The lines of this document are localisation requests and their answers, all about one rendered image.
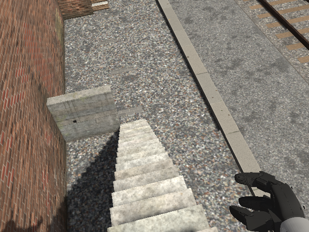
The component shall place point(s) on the right robot forearm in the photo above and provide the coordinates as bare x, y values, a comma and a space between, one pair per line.
295, 224

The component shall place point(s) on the right robot hand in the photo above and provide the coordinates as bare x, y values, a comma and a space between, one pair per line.
268, 212

